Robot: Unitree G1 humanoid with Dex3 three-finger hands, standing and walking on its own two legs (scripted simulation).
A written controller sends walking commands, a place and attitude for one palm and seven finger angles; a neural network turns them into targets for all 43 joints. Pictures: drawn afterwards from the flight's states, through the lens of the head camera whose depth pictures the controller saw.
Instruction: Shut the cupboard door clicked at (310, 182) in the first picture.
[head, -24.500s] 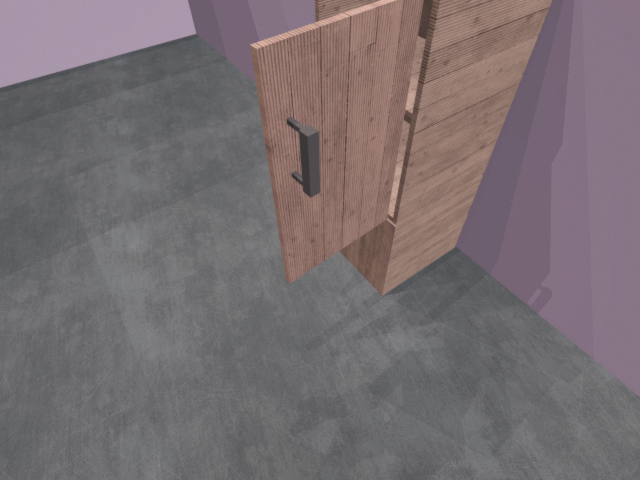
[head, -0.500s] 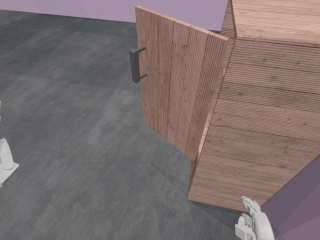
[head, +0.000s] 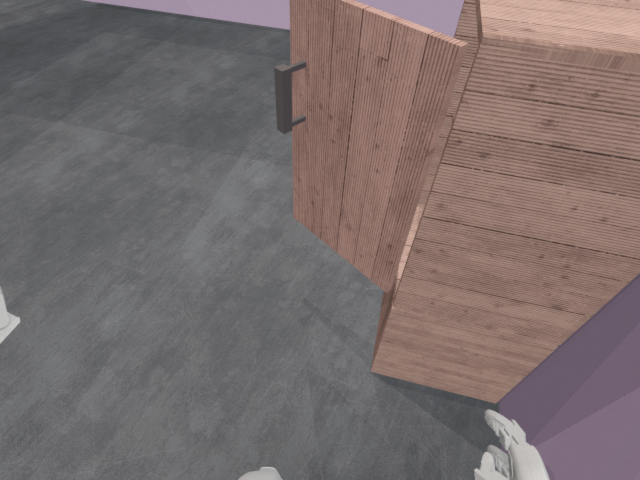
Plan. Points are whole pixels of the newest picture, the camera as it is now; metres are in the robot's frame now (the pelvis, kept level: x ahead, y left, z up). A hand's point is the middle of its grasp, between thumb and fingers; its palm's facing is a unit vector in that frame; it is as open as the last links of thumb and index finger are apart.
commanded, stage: step back with the hand held close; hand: left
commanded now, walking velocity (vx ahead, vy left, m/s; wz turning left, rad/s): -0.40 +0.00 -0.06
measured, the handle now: (292, 97) +0.80 +0.10 +0.08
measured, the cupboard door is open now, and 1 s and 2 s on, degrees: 58 58 58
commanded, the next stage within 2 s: stop stepping back and stand still in 0.42 s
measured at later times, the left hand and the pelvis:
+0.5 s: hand out of the picture +0.10 +0.28 +0.19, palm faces +0.48 -0.79 -0.37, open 7.4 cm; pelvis -0.10 +0.01 +0.00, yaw -3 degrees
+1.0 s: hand out of the picture +0.03 +0.30 +0.19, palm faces +0.47 -0.83 -0.30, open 7.4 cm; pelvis -0.20 +0.04 +0.00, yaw -4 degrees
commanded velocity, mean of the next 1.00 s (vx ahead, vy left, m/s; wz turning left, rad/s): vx -0.08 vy -0.02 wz -0.06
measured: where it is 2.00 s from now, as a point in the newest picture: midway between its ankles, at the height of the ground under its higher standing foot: outside the picture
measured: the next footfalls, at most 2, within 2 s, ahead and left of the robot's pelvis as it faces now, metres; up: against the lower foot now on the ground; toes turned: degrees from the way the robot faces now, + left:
right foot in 0.50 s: -0.19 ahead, -0.13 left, +0.00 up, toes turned -2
left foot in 0.96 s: -0.10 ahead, +0.16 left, +0.00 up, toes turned -4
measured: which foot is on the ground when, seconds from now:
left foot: down 0.00-0.76, up 0.78-0.94, down 0.96-1.00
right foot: down 0.00-0.20, up 0.22-0.48, down 0.50-0.98, up 1.00-1.00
